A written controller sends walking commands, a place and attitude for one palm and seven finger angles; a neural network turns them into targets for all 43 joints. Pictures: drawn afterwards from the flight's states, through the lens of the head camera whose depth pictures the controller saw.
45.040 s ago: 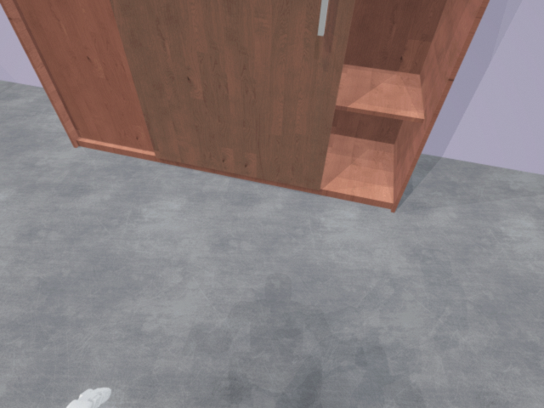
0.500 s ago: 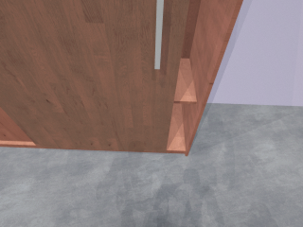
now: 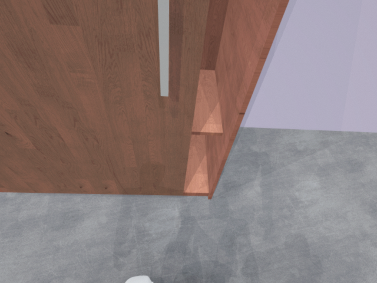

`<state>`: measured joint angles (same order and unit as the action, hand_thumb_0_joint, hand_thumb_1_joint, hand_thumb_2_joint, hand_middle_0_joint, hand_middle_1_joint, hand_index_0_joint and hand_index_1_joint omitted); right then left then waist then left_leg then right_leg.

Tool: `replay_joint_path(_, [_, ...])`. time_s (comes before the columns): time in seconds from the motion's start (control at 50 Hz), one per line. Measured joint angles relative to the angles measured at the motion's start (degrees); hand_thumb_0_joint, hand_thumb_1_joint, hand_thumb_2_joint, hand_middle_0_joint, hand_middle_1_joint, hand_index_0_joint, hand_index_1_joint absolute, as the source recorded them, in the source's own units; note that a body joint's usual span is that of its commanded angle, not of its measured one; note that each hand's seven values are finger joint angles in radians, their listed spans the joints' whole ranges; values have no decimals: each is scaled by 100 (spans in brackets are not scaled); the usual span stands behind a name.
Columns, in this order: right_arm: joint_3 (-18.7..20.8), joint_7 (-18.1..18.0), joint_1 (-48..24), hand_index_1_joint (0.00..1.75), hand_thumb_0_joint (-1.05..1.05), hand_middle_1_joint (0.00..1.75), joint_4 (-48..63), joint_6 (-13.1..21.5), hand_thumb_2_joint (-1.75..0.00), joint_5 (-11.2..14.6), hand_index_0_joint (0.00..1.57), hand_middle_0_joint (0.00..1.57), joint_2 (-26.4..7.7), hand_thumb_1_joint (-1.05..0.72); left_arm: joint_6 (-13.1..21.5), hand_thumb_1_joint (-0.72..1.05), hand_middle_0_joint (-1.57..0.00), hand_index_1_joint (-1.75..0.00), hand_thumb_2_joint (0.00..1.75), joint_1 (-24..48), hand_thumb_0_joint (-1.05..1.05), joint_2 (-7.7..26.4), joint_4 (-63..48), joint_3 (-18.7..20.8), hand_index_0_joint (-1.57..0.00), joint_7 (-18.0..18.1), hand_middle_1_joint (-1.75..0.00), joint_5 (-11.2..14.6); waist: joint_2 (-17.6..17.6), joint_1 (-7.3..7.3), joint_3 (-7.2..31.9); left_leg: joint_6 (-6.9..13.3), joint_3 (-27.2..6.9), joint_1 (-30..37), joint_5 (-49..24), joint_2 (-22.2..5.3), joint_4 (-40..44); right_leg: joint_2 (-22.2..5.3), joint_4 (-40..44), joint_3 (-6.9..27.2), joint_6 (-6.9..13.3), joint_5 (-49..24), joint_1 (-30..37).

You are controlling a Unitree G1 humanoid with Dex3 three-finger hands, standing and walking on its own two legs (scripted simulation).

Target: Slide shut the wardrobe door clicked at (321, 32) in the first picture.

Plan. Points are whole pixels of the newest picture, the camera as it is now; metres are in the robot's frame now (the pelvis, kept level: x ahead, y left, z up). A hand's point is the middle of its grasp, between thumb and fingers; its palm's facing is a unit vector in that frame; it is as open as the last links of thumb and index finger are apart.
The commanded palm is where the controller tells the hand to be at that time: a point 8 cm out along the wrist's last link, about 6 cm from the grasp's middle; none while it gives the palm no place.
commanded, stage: take the last steps up to it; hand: left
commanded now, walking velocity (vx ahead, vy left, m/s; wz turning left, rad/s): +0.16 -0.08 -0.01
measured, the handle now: (164, 33) +0.57 +0.10 +0.21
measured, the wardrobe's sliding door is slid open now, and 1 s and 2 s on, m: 0.14 0.14 0.14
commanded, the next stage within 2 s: come to a stop and stand still in 0.04 s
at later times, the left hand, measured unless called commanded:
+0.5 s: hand (128, 244) +0.22 +0.16 -0.17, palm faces +0.03 -0.97 -0.25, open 7.4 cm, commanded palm none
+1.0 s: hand out of the picture +0.12 +0.15 -0.17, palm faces +0.04 -0.96 -0.29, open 7.4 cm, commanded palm none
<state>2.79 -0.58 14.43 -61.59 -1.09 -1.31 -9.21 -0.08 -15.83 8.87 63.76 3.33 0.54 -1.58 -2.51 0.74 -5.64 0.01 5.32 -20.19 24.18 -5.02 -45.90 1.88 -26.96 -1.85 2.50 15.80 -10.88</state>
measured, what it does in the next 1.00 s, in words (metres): walks ahead: left foot, then right foot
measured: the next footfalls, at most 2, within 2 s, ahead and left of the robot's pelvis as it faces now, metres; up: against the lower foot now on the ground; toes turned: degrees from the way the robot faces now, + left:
left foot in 0.04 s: +0.07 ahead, +0.13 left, +0.00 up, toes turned +6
right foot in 0.28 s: +0.15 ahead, -0.18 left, +0.00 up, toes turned -4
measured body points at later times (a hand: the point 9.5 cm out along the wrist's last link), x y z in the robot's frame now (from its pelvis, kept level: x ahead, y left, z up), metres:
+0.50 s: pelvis +0.11 -0.04 +0.00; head +0.18 -0.04 +0.44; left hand +0.22 +0.21 -0.15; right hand +0.13 -0.29 -0.16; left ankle +0.08 +0.07 -0.70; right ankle +0.11 -0.18 -0.74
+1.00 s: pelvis +0.10 -0.05 -0.02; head +0.10 -0.08 +0.43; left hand +0.12 +0.20 -0.15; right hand +0.19 -0.27 -0.17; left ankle +0.11 +0.07 -0.74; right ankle +0.05 -0.17 -0.74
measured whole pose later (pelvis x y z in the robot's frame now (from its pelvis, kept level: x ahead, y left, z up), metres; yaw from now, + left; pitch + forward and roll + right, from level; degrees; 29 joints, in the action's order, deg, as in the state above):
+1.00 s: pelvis +0.10 -0.05 -0.02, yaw -1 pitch -2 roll +1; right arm 1.9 -0.2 12.0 -53.8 -0.5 -0.5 -10.5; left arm 0.3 -18.3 9.2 57.9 1.0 3.1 -1.1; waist 2.4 -0.4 -0.6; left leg 0.3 5.6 -16.1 19.5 -1.3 -37.4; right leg -2.4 -39.6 0.8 -1.0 25.8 -11.9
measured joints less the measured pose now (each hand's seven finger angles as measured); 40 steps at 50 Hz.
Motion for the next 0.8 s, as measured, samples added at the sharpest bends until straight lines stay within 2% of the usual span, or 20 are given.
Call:
replay_joint_path(0.04, [-26,-22,16,30,0,30,133,178,-90,-11,20,20,-22,-90,-16,91,-20,-30,90,-74,0,-61,22,-9,-20,-36,-30,38,32,-2,84,13,-19,310,-446,-5,1121,70,-287,35,-27,238,-89])
replay_joint_path(0.06, [-16,-50,21,30,0,30,161,263,-90,-37,20,20,-32,-90,-36,91,-20,-30,90,-78,0,-87,26,-14,-20,-64,-30,57,75,10,117,32,-47,309,-719,-32,1219,75,-743,-7,-31,566,-264])
replay_joint_path(0.1, [-27,-101,1,30,0,30,166,292,-90,-67,20,20,63,-90,-110,91,-20,-30,90,0,0,-34,23,3,-20,-112,-30,41,-38,-9,97,9,92,399,-579,-4,1063,-47,-1909,38,-55,1070,-673])
replay_joint_path(0.16, [-88,-123,172,30,0,30,152,346,-90,-113,20,20,201,-90,-151,92,-20,-30,90,274,1,109,-28,62,-20,-113,-30,-36,-26,63,126,-93,46,694,-560,-7,1479,-223,-2887,-48,-166,1048,-1191])
replay_joint_path(0.2, [-139,-142,277,30,0,30,100,348,-90,-116,20,20,252,-90,-111,93,-20,-30,90,507,2,226,-161,87,-20,-111,-30,9,96,75,50,-189,-67,887,-692,-67,1812,-335,-2561,-114,-219,906,-1280])
replay_joint_path(0.24, [-163,-159,332,30,0,30,19,286,-90,-91,20,20,260,-90,-20,94,-20,-30,90,702,2,296,-330,86,-20,-103,-30,67,248,66,-31,-267,-150,1016,-694,-150,1936,-398,-1642,-121,-259,496,-1153])
replay_joint_path(0.28, [-143,-152,395,30,0,30,-47,188,-90,-25,20,20,265,-90,88,93,-20,-30,90,789,2,390,-480,75,-20,-84,-30,94,285,50,-37,-363,-155,1069,-508,-172,1761,-479,-634,-72,-263,-770,-895])
replay_joint_path(0.3, [-122,-140,425,30,0,30,-69,133,-90,21,20,20,266,-90,137,93,-20,-30,90,802,1,447,-522,76,-20,-51,-30,87,252,56,4,-398,-144,1037,-364,-152,1558,-522,-544,-47,-293,-882,-809])
replay_joint_path(0.36, [-5,-121,315,30,0,30,-58,-62,-90,127,20,20,98,-90,126,93,-20,-30,90,965,1,398,-507,54,-19,46,-30,47,406,208,11,-302,-259,714,273,-90,620,-559,-697,-190,-361,84,-644])
replay_joint_path(0.42, [91,-130,27,30,0,30,27,-195,-90,140,20,20,-89,-90,54,92,-20,-30,90,1172,0,251,-579,49,-19,139,-30,31,428,191,-145,-229,-257,260,762,210,-492,-625,-551,-194,-450,75,-505])
replay_joint_path(0.46, [119,-96,-189,30,0,30,129,-232,-90,138,20,20,-170,-90,11,92,-20,-30,90,1263,0,195,-657,63,-20,177,-30,30,346,151,-262,-236,-207,59,773,366,-653,-658,-376,-174,-410,-11,-412])
replay_joint_path(0.52, [139,-23,-394,30,0,30,336,-196,-90,111,20,20,-236,-91,-63,91,-20,-30,90,1315,0,194,-715,84,-20,183,-30,33,172,129,-311,-280,-134,58,67,444,197,-705,-292,-181,-451,-61,-377])
replay_joint_path(0.54, [135,-5,-424,30,0,30,397,-163,-90,95,20,20,-263,-91,-87,91,-20,-30,90,1309,0,202,-719,89,-20,178,-30,47,134,128,-304,-284,-101,168,-472,427,712,-708,-378,-189,-484,-14,-403])
replay_joint_path(0.56, [128,11,-409,30,0,30,465,-117,-90,70,20,20,-323,-91,-121,91,-20,-30,90,1281,0,189,-732,83,-20,169,-30,65,181,113,-255,-165,-112,282,-1078,355,1142,-658,-544,-220,-504,71,-480])
replay_joint_path(0.58, [138,8,-416,30,0,30,494,-85,-90,41,20,20,-341,-91,-160,91,-20,-30,90,1269,0,202,-729,75,-20,162,-30,84,170,88,-215,8,-94,299,-956,342,1186,-633,-934,-182,-496,498,-646])
replay_joint_path(0.62, [103,-19,-483,30,0,30,529,-115,-90,-17,20,20,-294,-91,-265,91,-20,-30,90,1217,0,265,-726,96,-20,167,-30,101,52,32,-184,191,-36,276,-658,372,1093,-499,-2143,142,-381,1302,-1026])
replay_joint_path(0.68, [16,-90,-521,30,0,30,589,-92,-90,-61,20,20,-204,-91,-329,91,-20,-30,90,1089,0,313,-684,130,-20,129,-30,73,24,-44,-145,176,-40,371,-734,353,1360,-283,-3290,279,-349,1386,-1273])
replay_joint_path(0.74, [-55,-128,-564,30,0,30,608,-29,-90,-53,20,20,-132,-90,-304,91,-20,-30,90,916,0,316,-661,81,-20,101,-30,83,83,-126,-141,151,-41,462,-927,322,1656,-233,-3013,203,-397,1291,-1096])
replay_joint_path(0.78, [-81,-121,-593,30,0,30,593,-6,-90,-40,20,20,-103,-90,-279,91,-20,-30,90,774,0,293,-633,23,-20,84,-30,93,154,-163,-124,117,-22,498,-981,296,1746,-257,-2245,119,-386,1230,-792])
replay_joint_path(0.8, [-81,-89,-599,30,0,30,577,-2,-90,2,20,20,-112,-90,-211,91,-20,-30,90,665,0,272,-606,-25,-20,105,-30,102,214,-205,-53,87,10,434,-952,254,1661,-257,-1706,103,-361,894,-642])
